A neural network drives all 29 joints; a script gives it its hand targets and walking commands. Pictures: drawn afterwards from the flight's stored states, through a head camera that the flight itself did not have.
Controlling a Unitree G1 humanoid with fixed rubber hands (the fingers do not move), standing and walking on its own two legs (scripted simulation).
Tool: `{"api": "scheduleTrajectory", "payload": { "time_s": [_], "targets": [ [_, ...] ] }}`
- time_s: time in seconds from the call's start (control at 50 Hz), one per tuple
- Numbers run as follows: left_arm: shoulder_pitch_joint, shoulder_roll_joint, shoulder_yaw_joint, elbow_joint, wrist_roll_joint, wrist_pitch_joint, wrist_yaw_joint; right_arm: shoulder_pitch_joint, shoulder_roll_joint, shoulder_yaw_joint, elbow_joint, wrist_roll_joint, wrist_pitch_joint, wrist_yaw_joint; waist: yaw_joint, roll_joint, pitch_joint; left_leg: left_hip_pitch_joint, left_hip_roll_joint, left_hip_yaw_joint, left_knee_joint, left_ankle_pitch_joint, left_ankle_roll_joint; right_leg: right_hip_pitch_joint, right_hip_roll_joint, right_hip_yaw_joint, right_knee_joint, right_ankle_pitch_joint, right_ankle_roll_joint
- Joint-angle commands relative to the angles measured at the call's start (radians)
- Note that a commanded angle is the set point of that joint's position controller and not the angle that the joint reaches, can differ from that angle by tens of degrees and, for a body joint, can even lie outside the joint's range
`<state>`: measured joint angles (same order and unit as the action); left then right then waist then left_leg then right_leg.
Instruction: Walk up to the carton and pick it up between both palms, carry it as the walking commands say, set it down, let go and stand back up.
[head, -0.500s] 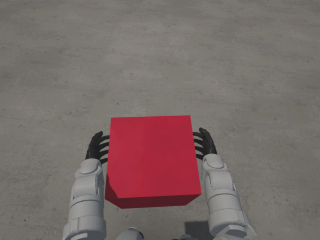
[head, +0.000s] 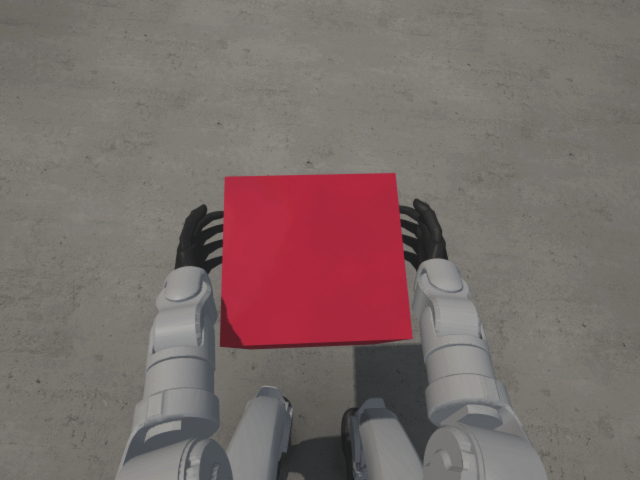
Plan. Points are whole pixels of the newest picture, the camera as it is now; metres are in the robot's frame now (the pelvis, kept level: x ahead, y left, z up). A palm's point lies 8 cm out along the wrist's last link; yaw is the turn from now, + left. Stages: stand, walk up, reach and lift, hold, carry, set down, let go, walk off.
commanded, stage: set down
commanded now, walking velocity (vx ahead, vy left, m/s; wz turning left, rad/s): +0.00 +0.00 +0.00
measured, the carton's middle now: (312, 274) +0.39 +0.04 -0.14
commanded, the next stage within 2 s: none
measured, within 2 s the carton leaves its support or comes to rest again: neither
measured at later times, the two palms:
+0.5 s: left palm (211, 265) +0.39 +0.19 -0.15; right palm (410, 262) +0.42 -0.11 -0.15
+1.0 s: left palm (220, 264) +0.42 +0.20 -0.24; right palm (392, 263) +0.45 -0.10 -0.23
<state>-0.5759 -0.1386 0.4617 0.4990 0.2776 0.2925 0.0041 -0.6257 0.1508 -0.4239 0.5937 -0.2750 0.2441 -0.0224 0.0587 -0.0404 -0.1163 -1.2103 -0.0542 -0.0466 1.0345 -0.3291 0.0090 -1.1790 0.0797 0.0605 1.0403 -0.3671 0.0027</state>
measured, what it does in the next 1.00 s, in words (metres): lowers itself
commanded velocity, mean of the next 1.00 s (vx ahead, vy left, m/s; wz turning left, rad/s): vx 0.00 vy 0.00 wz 0.00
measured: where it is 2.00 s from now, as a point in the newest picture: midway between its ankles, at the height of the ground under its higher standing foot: (314, 463)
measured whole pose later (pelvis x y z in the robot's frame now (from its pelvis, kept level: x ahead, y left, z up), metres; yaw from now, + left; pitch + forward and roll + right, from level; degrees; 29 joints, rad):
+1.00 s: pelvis -0.03 -0.01 -0.15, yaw -1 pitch +43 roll -1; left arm -0.91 0.04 0.44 0.68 0.18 0.28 0.02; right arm -0.94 0.07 -0.41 0.70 -0.16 0.25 -0.13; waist 0.06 -0.06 -0.16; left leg -1.89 -0.09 -0.07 1.62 -0.48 -0.03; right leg -1.86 0.15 0.05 1.63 -0.53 0.02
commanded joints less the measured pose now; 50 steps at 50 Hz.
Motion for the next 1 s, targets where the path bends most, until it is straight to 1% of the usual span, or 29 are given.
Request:
{"api": "scheduleTrajectory", "payload": {
  "time_s": [0.0, 0.14, 0.34, 0.5, 0.68, 0.82, 0.98],
  "targets": [
    [-0.55, -0.924, -0.589, 0.062, -0.123, -0.017, -0.226, -0.527, 0.936, 0.54, 0.087, 0.101, -0.011, 0.241, 0.019, 0.044, -0.735, 0.492, -0.052, -0.021, -0.053, 0.243, -0.035, 0.149, 0.073, -0.014, -0.056, 0.119, -0.016],
    [-0.605, -0.917, -0.595, 0.072, -0.135, -0.02, -0.219, -0.575, 0.944, 0.539, 0.093, 0.117, -0.011, 0.228, 0.02, 0.035, -0.811, 0.4, -0.061, -0.01, 0.03, 0.232, -0.037, 0.054, 0.084, -0.021, 0.024, 0.112, -0.006],
    [-0.67, -0.882, -0.611, 0.089, -0.163, -0.033, -0.212, -0.63, 0.94, 0.568, 0.079, 0.149, -0.017, 0.18, 0.031, 0.026, -0.914, 0.258, -0.075, 0.017, 0.149, 0.239, -0.039, -0.027, 0.099, -0.029, 0.138, 0.126, 0.01],
    [-0.719, -0.831, -0.584, 0.123, -0.177, -0.043, -0.211, -0.689, 0.923, 0.57, 0.076, 0.167, -0.025, 0.135, 0.041, 0.009, -0.949, 0.139, -0.084, 0.036, 0.24, 0.224, -0.036, -0.074, 0.107, -0.032, 0.224, 0.123, 0.023],
    [-0.798, -0.777, -0.547, 0.153, -0.191, -0.045, -0.211, -0.779, 0.895, 0.551, 0.091, 0.181, -0.029, 0.097, 0.051, -0.003, -0.971, 0.031, -0.089, 0.053, 0.335, 0.194, -0.033, -0.132, 0.114, -0.041, 0.315, 0.1, 0.031],
    [-0.869, -0.759, -0.534, 0.167, -0.202, -0.037, -0.209, -0.858, 0.88, 0.535, 0.105, 0.193, -0.026, 0.078, 0.052, -0.001, -0.994, -0.029, -0.092, 0.064, 0.403, 0.174, -0.036, -0.181, 0.121, -0.054, 0.385, 0.08, 0.033],
    [-0.946, -0.75, -0.532, 0.178, -0.21, -0.026, -0.205, -0.946, 0.861, 0.518, 0.116, 0.208, -0.02, 0.07, 0.051, 0.012, -1.018, -0.07, -0.093, 0.071, 0.471, 0.166, -0.04, -0.25, 0.129, -0.071, 0.463, 0.061, 0.031]
  ]
}}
